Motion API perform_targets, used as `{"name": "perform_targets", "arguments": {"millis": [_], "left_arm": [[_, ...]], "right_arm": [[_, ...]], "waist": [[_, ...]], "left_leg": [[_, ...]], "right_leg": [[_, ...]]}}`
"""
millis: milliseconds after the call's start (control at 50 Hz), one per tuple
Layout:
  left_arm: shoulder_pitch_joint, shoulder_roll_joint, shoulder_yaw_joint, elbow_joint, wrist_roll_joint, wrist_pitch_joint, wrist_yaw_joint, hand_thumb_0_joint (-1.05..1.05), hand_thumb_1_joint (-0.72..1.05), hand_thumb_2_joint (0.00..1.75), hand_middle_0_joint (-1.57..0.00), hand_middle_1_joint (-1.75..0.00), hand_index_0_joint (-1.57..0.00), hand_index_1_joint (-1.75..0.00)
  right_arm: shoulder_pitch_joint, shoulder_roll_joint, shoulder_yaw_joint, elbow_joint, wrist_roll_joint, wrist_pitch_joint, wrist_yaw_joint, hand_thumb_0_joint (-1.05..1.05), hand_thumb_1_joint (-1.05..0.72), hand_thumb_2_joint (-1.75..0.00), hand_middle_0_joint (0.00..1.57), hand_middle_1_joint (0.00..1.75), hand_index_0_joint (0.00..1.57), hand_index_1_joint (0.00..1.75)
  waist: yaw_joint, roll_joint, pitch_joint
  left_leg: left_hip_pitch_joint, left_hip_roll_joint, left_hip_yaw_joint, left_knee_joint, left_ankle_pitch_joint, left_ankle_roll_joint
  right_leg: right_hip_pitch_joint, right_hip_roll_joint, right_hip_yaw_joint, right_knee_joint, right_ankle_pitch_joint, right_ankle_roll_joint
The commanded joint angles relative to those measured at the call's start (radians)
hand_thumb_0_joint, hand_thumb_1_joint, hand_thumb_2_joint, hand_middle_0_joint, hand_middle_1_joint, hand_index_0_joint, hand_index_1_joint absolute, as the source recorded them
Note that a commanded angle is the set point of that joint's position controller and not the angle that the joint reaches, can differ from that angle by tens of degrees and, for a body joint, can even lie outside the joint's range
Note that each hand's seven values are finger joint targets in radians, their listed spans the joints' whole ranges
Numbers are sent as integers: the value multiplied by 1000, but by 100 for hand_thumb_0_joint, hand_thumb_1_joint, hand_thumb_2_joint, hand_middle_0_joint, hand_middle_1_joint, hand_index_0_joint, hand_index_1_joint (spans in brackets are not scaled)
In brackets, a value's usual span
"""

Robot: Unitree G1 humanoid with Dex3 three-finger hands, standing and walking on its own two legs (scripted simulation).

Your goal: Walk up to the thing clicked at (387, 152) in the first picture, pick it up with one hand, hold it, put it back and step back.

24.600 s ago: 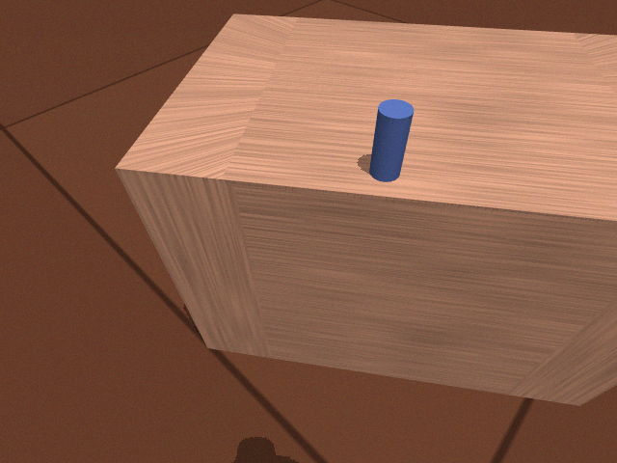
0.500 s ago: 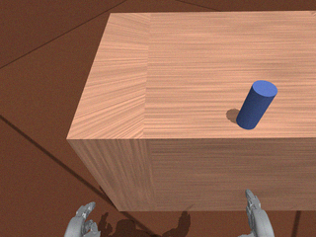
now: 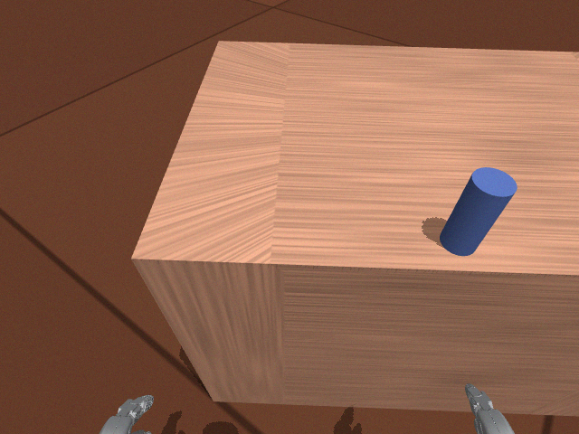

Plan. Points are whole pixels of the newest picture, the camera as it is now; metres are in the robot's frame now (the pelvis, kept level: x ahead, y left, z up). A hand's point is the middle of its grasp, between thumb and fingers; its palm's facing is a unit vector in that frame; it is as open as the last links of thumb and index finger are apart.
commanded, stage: home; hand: right
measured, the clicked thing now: (474, 214) +0.39 -0.24 +0.10
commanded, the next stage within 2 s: stand in 1.60 s
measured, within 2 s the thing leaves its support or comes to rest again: neither
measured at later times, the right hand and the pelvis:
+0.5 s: hand out of the picture +0.02 -0.26 -0.14, palm faces -0.05 +0.93 -0.36, open 17.5 cm; pelvis -0.02 -0.01 +0.01, yaw +0 degrees
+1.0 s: hand out of the picture +0.04 -0.26 -0.14, palm faces -0.04 +0.93 -0.36, open 17.4 cm; pelvis -0.02 -0.01 +0.01, yaw -1 degrees
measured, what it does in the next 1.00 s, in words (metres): stands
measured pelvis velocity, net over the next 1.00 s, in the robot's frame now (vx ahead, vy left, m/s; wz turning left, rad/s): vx -0.02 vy -0.01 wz -0.01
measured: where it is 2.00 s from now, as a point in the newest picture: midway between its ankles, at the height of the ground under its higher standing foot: outside the picture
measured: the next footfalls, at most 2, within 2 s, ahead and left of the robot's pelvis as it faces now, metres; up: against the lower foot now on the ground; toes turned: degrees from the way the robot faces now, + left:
none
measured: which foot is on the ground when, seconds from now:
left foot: down 0.00-1.00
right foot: down 0.00-1.00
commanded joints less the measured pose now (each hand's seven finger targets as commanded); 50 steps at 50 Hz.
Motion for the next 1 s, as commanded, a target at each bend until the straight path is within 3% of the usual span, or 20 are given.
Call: {"name": "perform_targets", "arguments": {"millis": [0, 180, 260, 320, 380, 440, 480, 540, 720, 820, 860, 900, 920, 980], "left_arm": [[-38, 207, 57, -15, 3, -16, -1, 0, 90, 90, -20, -30, -20, -30], [-66, 265, 33, 147, -3, -14, -5, 0, 90, 90, -20, -30, -20, -30], [-61, 286, 27, 200, -6, -7, -5, 0, 90, 90, -20, -30, -20, -30], [-61, 298, 25, 230, -5, -10, -3, 0, 90, 90, -20, -30, -20, -30], [-57, 303, 25, 254, -7, -9, -2, 0, 90, 90, -20, -30, -20, -30], [-52, 299, 24, 268, -10, -11, -4, 0, 90, 90, -20, -30, -20, -30], [-54, 300, 27, 278, -10, -8, -4, 0, 90, 90, -20, -30, -20, -30], [-55, 295, 27, 282, -11, -12, -4, 0, 90, 90, -20, -30, -20, -30], [-57, 282, 27, 298, -9, -8, 0, 0, 90, 90, -20, -30, -20, -30], [-61, 281, 27, 301, -11, -10, -1, 0, 90, 90, -20, -30, -20, -30], [-62, 281, 28, 305, -14, -9, 0, 0, 90, 90, -20, -30, -20, -30], [-59, 280, 26, 307, -11, -13, 0, 0, 90, 90, -20, -30, -20, -30], [-65, 282, 28, 305, -12, -12, 1, 0, 90, 90, -20, -30, -20, -30], [-74, 284, 30, 306, -13, -11, 2, 0, 90, 90, -20, -30, -20, -30]], "right_arm": [[-41, -223, -54, 8, 7, -20, 5, 0, 56, -5, 5, 5, 5, 5], [-73, -288, -36, 186, 16, 5, 13, 0, 56, -5, 5, 5, 5, 5], [-77, -312, -30, 239, 15, 13, 13, 0, 57, -4, 5, 5, 5, 5], [-83, -312, -27, 263, 17, 16, 15, 0, 56, -5, 5, 5, 5, 5], [-70, -315, -26, 283, 14, 21, 18, 0, 56, -5, 5, 5, 5, 5], [-69, -310, -25, 292, 16, 20, 19, 0, 56, -5, 5, 5, 5, 5], [-63, -302, -25, 299, 15, 21, 19, 0, 58, -3, 5, 5, 5, 5], [-65, -305, -27, 299, 17, 18, 17, 0, 54, -6, 5, 5, 5, 5], [-74, -296, -30, 301, 21, 21, 16, 0, 53, -6, 5, 6, 5, 6], [-81, -296, -31, 302, 25, 19, 16, 0, 54, -6, 5, 5, 5, 5], [-79, -294, -30, 306, 23, 20, 15, 0, 53, -6, 5, 5, 5, 5], [-90, -293, -29, 302, 26, 21, 16, 0, 53, -6, 5, 6, 5, 6], [-81, -294, -29, 305, 25, 22, 16, 0, 52, -7, 5, 6, 5, 6], [-81, -296, -30, 306, 24, 22, 14, 0, 55, -5, 5, 5, 5, 5]], "waist": [[-2, 39, -35], [-8, 5, -41], [-6, 37, -8], [-6, -2, -7], [-7, 2, 9], [-6, 16, 14], [-7, 6, 35], [-6, 21, 2], [-5, 17, 26], [-3, 17, -8], [-5, 21, 13], [-2, 7, 1], [-6, 20, -1], [-7, 19, -7]], "left_leg": [[2, 81, -55, -114, 291, 46], [69, 88, -68, -182, 264, 41], [67, 90, -74, -233, 157, 40], [85, 92, -76, -237, 154, 39], [58, 86, -76, -253, 89, 42], [77, 90, -72, -249, 123, 41], [55, 84, -75, -261, 72, 38], [72, 94, -76, -259, 144, 40], [78, 96, -75, -268, 105, 36], [103, 103, -72, -259, 180, 34], [78, 96, -69, -273, 130, 35], [108, 105, -70, -256, 193, 36], [93, 99, -66, -262, 156, 36], [108, 105, -65, -259, 188, 36]], "right_leg": [[36, -64, 48, -85, 236, -58], [93, -78, 73, -176, 239, -60], [78, -74, 80, -211, 153, -57], [71, -77, 86, -230, 150, -58], [73, -77, 94, -253, 86, -56], [62, -82, 100, -254, 119, -58], [48, -76, 100, -266, 54, -56], [83, -81, 97, -246, 158, -57], [42, -76, 94, -261, 110, -52], [75, -81, 97, -246, 188, -55], [73, -79, 94, -254, 161, -51], [69, -84, 95, -256, 199, -50], [76, -83, 95, -262, 179, -47], [80, -89, 100, -253, 211, -51]]}}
